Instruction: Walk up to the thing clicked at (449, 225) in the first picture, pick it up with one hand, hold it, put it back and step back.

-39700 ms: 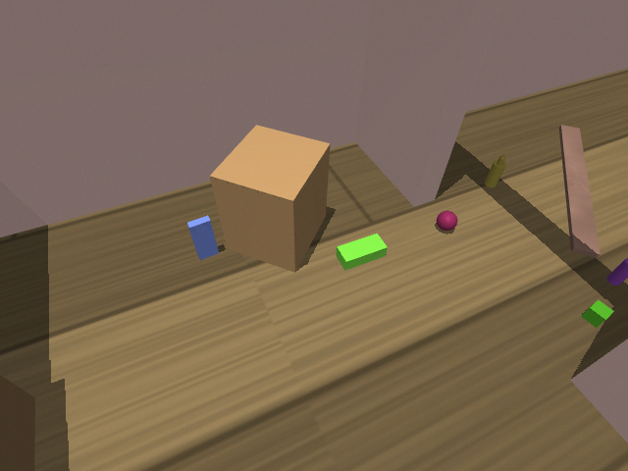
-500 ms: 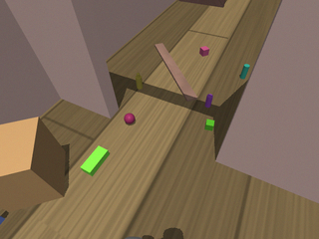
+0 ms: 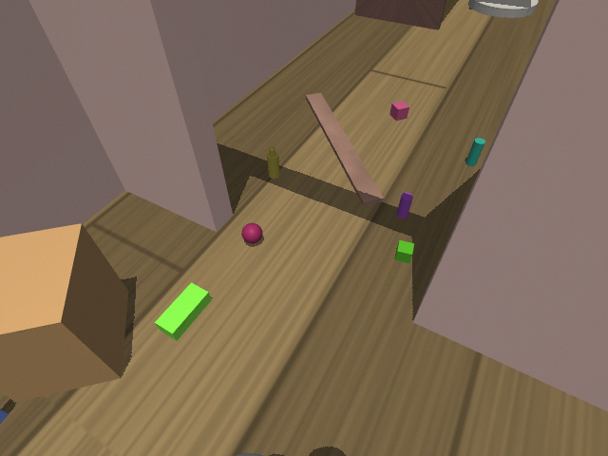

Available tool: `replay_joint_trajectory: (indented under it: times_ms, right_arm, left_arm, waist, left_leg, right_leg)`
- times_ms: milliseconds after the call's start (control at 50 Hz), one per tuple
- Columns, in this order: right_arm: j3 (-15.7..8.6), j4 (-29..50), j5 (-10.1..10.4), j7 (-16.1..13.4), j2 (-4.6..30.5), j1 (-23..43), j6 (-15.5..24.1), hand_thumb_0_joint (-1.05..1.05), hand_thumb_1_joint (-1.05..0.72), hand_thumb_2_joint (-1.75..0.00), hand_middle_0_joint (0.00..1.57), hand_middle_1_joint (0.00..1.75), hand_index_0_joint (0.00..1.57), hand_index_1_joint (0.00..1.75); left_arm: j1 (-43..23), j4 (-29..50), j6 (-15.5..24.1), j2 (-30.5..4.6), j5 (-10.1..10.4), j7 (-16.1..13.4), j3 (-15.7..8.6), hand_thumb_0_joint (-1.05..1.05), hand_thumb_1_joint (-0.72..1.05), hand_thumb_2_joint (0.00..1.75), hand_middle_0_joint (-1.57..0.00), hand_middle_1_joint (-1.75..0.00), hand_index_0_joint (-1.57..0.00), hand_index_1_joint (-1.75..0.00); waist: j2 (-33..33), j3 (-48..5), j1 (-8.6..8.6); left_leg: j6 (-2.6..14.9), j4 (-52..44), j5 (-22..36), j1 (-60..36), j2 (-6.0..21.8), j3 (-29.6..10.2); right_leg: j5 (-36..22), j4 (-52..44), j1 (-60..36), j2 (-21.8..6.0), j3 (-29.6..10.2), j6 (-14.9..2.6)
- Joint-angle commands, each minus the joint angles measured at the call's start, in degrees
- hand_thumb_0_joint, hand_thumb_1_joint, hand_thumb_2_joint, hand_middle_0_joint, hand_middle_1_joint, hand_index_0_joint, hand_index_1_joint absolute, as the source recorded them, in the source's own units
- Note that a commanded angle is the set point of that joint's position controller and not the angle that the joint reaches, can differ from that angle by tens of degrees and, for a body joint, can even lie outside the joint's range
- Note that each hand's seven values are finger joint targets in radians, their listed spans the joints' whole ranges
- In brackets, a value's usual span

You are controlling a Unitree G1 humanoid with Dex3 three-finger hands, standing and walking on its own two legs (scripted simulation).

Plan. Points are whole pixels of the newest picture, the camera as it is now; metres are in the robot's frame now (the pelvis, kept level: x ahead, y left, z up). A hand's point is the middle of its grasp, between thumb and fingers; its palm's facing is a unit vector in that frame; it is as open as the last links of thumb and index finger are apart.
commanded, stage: step back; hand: left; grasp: from above
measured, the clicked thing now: (252, 233) +1.07 +0.25 -0.72
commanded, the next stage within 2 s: stand in 0.42 s
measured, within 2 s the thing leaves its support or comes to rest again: neither
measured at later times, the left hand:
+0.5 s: hand out of the picture +0.13 +0.27 -0.14, palm faces -0.02 -0.94 -0.35, open 7.4 cm
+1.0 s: hand out of the picture +0.12 +0.26 -0.14, palm faces -0.06 -0.94 -0.33, open 7.4 cm
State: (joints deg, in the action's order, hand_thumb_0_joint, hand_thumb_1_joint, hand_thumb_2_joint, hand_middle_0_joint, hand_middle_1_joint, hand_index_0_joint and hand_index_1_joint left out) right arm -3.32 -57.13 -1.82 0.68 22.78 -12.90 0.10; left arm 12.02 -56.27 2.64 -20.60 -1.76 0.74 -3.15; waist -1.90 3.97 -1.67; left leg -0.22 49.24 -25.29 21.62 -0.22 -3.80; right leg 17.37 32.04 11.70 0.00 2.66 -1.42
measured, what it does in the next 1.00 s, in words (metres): steps on the spot: left foot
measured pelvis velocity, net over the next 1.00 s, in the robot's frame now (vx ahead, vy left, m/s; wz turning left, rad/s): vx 0.04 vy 0.01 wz -0.03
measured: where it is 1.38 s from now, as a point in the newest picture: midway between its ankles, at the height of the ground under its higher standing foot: outside the picture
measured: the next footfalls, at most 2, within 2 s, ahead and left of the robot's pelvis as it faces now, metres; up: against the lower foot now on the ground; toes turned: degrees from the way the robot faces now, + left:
left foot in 0.10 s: +0.11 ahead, +0.14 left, +0.00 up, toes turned +1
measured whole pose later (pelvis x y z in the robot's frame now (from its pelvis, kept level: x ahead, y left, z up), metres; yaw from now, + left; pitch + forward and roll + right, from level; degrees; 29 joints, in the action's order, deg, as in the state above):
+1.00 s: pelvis +0.04 +0.01 +0.02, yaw -2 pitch -2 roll +0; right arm -0.4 -66.4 -0.7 1.0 19.7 -5.4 0.4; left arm 5.7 -65.0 1.2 -20.2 -0.2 0.3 0.2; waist 0.3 3.6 0.8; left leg -1.2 18.8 -7.6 9.1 2.3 1.9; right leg 12.5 17.9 3.3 -0.4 0.1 0.6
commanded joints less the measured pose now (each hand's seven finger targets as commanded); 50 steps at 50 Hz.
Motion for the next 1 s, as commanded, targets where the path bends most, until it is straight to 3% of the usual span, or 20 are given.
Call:
replay_joint_trajectory:
  times_ms: [0,20,60,80,100,120,140,160,200,240,300,360,400,440,480,540,620,680,840,980]
  right_arm:
    - [-1.87,3.28,0.2,-0.39,7.68,1.27,1.6,0.0,-0.9,-0.9,0.2,0.3,0.2,0.3]
    - [-1.91,2.85,0.22,-0.49,7.44,1.88,1.61,0.0,-0.9,-0.9,0.2,0.3,0.2,0.3]
    - [-2.21,1.6,0.17,-0.99,7.47,1.13,1.74,0.0,-0.9,-0.9,0.2,0.3,0.2,0.3]
    - [-2.52,1.51,0.02,-1.36,9.21,0.81,1.98,0.0,-0.9,-0.9,0.2,0.3,0.2,0.3]
    - [-2.47,2.29,-0.03,-1.65,11.78,2.87,2.32,0.0,-0.9,-0.9,0.2,0.3,0.2,0.3]
    - [-2.56,2.77,0.65,-1.52,14.33,5.5,2.15,0.0,-0.9,-0.9,0.2,0.3,0.2,0.3]
    - [-2.43,2.53,0.57,-1.43,13.84,7.43,2.03,0.0,-0.9,-0.9,0.2,0.3,0.2,0.3]
    - [-1.86,2.05,0.54,-1.47,12.6,8.42,1.94,0.0,-0.9,-0.9,0.2,0.3,0.2,0.3]
    - [-1.13,1.95,0.66,-1.46,11.05,10.59,1.72,0.0,-0.9,-0.9,0.2,0.3,0.2,0.3]
    - [-0.56,0.83,0.94,-1.43,9.64,10.86,1.84,0.0,-0.9,-0.9,0.2,0.3,0.2,0.3]
    - [-0.49,-0.65,1.04,-1.39,9.39,11.68,1.87,0.0,-0.9,-0.9,0.2,0.3,0.2,0.3]
    - [-0.49,-1.6,1.07,-1.41,8.99,13.51,1.73,0.0,-0.9,-0.9,0.2,0.3,0.2,0.3]
    - [0.16,-2.13,1.73,-1.0,8.79,11.93,1.75,0.0,-0.9,-0.9,0.2,0.3,0.2,0.3]
    - [0.04,-2.58,1.59,-0.75,8.82,13.29,1.82,0.0,-0.9,-0.9,0.2,0.3,0.2,0.3]
    - [0.11,-2.85,1.62,-0.66,8.54,13.38,1.89,0.0,-0.9,-0.9,0.2,0.3,0.2,0.3]
    - [0.22,-3.29,1.53,-0.63,8.38,14.13,1.9,0.0,-0.9,-0.9,0.2,0.3,0.2,0.3]
    - [0.22,-3.62,1.41,-0.6,8.49,14.34,2.15,0.0,-0.9,-0.9,0.2,0.3,0.2,0.3]
    - [0.49,-4.1,1.34,-0.59,8.03,13.67,2.11,0.0,-0.9,-0.9,0.2,0.3,0.2,0.3]
    - [0.67,-5.03,1.36,-0.5,8.55,12.09,1.75,0.0,-0.9,-0.9,0.2,0.3,0.2,0.3]
    - [0.84,-5.33,1.35,-0.66,8.49,10.52,1.67,0.0,-0.9,-0.9,0.2,0.3,0.2,0.3]
  left_arm:
    - [-5.23,4.73,1.1,-15.76,0.35,-1.08,-3.17,0.0,0.9,0.9,-0.2,-0.3,-0.2,-0.3]
    - [-5.4,4.66,0.77,-15.76,0.6,-1.12,-2.74,0.0,0.9,0.9,-0.2,-0.3,-0.2,-0.3]
    - [-5.98,4.69,-0.12,-14.78,0.98,-1.18,-1.94,0.0,0.9,0.9,-0.2,-0.3,-0.2,-0.3]
    - [-5.06,5.07,-0.29,-13.03,1.19,-1.22,-1.23,0.0,0.9,0.9,-0.2,-0.3,-0.2,-0.3]
    - [-3.87,4.87,-0.72,-11.31,1.96,-1.3,-0.75,0.0,0.9,0.9,-0.2,-0.3,-0.2,-0.3]
    - [-3.31,3.58,-1.34,-12.65,2.42,-1.56,-1.23,0.0,0.9,0.9,-0.2,-0.3,-0.2,-0.3]
    - [-3.2,2.67,-1.37,-12.33,1.94,-1.66,-1.01,0.0,0.9,0.9,-0.2,-0.3,-0.2,-0.3]
    - [-3.54,2.14,-1.14,-11.83,1.59,-1.61,-0.88,0.0,0.9,0.9,-0.2,-0.3,-0.2,-0.3]
    - [-2.29,0.52,-0.65,-13.18,1.36,-1.52,-0.91,0.0,0.9,0.9,-0.2,-0.3,-0.2,-0.3]
    - [-3.75,-0.01,-0.47,-13.83,1.58,-1.32,-1.09,0.0,0.9,0.9,-0.2,-0.3,-0.2,-0.3]
    - [-5.34,-0.84,-0.25,-13.5,1.55,-1.54,-0.97,0.0,0.9,0.9,-0.2,-0.3,-0.2,-0.3]
    - [-6.38,-1.81,-0.35,-13.23,1.33,-1.64,-0.87,0.0,0.9,0.9,-0.2,-0.3,-0.2,-0.3]
    - [-6.69,-3.08,-0.38,-10.99,1.8,-1.16,0.63,0.0,0.9,0.9,-0.2,-0.3,-0.2,-0.3]
    - [-7.95,-3.3,-0.29,-11.27,1.56,-1.1,0.71,0.0,0.9,0.9,-0.2,-0.3,-0.2,-0.3]
    - [-8.48,-3.76,-0.12,-11.9,1.51,-1.16,0.7,0.0,0.9,0.9,-0.2,-0.3,-0.2,-0.3]
    - [-8.4,-4.63,-0.18,-11.76,1.44,-1.2,0.79,0.0,0.9,0.9,-0.2,-0.3,-0.2,-0.3]
    - [-8.9,-4.91,-0.05,-11.8,1.47,-1.25,0.71,0.0,0.9,0.9,-0.2,-0.3,-0.2,-0.3]
    - [-9.65,-5.05,-0.17,-12.06,1.45,-1.19,0.62,0.0,0.9,0.9,-0.2,-0.3,-0.2,-0.3]
    - [-9.1,-5.34,-0.21,-12.13,1.3,-1.15,0.74,0.0,0.9,0.9,-0.2,-0.3,-0.2,-0.3]
    - [-8.79,-5.19,-0.35,-12.23,1.39,-1.22,0.82,0.0,0.9,0.9,-0.2,-0.3,-0.2,-0.3]
  waist:
    - [11.11,-1.12,0.86]
    - [10.59,-1.99,1.16]
    - [8.01,-3.05,2.55]
    - [4.19,-5.33,2.53]
    - [-2.46,-7.49,1.39]
    - [-4.65,-7.9,0.65]
    - [-4.36,-6.69,0.15]
    - [-4.16,-7.01,-0.14]
    - [-5.22,-6.31,-0.34]
    - [-3.56,-7.23,0.48]
    - [-1.36,-9.51,0.97]
    - [0.8,-8.34,1.04]
    - [0.65,-7.78,2.09]
    - [0.64,-6.43,1.9]
    - [1.85,-8.06,2.11]
    - [2.11,-5.92,1.57]
    - [1.3,-7.49,1.44]
    - [1.82,-5.87,1.61]
    - [1.86,-5.16,1.91]
    - [2.34,-5.99,2.26]
  left_leg:
    - [-0.01,-11.06,3.11,-3.0,1.67,3.39]
    - [0.03,-14.51,6.12,-6.71,1.32,4.65]
    - [0.86,-22.67,16.87,-13.64,0.56,4.92]
    - [2.19,-23.48,24.72,-17.03,4.41,0.19]
    - [5.32,-25.7,27.15,-14.68,12.1,-9.55]
    - [10.18,-26.81,23.43,-8.18,16.02,-13.15]
    - [10.34,-26.8,23.58,-6.98,16.32,-13.07]
    - [8.63,-25.89,26.46,-6.94,14.65,-10.22]
    - [4.44,-24.42,22.78,-5.85,10.3,-5.75]
    - [2.51,-24.21,23.45,-8.72,8.18,-2.78]
    - [2.76,-23.39,29.55,-12.54,8.31,-1.3]
    - [2.76,-23.97,29.66,-13.11,8.18,-0.42]
    - [2.12,-27.02,26.72,-15.86,7.8,-1.18]
    - [1.76,-28.3,25.55,-15.71,8.08,-1.45]
    - [1.67,-28.21,29.47,-18.64,8.19,-0.84]
    - [1.28,-30.36,25.98,-17.31,8.03,-0.89]
    - [1.04,-30.87,29.77,-18.48,8.23,-0.22]
    - [0.59,-32.3,25.77,-16.86,8.01,-0.22]
    - [0.49,-32.89,21.48,-16.04,7.7,-0.14]
    - [0.46,-32.16,24.9,-16.41,8.01,0.01]
  right_leg:
    - [-15.65,-10.19,1.84,-13.19,-10.43,-7.6]
    - [-19.96,-7.89,3.24,-12.7,-9.21,-6.99]
    - [-21.43,-2.65,5.66,-10.43,-7.19,-4.34]
    - [-20.7,0.64,6.61,-8.68,-6.1,-2.25]
    - [-12.49,4.3,5.8,-3.88,-3.55,0.36]
    - [1.48,5.7,1.03,-1.6,-2.62,0.57]
    - [4.16,3.06,-0.88,-1.78,-3.17,0.21]
    - [1.34,0.28,-2.19,-2.32,-3.84,-0.16]
    - [-6.35,-4.21,-3.48,-4.22,-5.93,-0.62]
    - [-12.21,-5.26,-3.5,-5.65,-7.3,-0.81]
    - [-17.24,-6.63,-4.48,-6.29,-7.0,-0.61]
    - [-18.72,-8.69,-4.25,-6.34,-6.87,-0.2]
    - [-15.45,-11.67,-3.2,-7.02,-7.81,-0.1]
    - [-13.1,-13.31,-3.36,-6.74,-7.32,0.43]
    - [-17.4,-13.76,-4.4,-7.25,-7.37,0.56]
    - [-13.98,-15.68,-4.45,-7.25,-7.21,0.94]
    - [-17.85,-15.45,-6.57,-7.71,-7.12,0.8]
    - [-13.3,-16.4,-6.05,-7.56,-7.22,0.77]
    - [-10.22,-18.12,-5.28,-7.63,-7.55,0.76]
    - [-13.41,-17.42,-5.83,-7.55,-7.17,0.75]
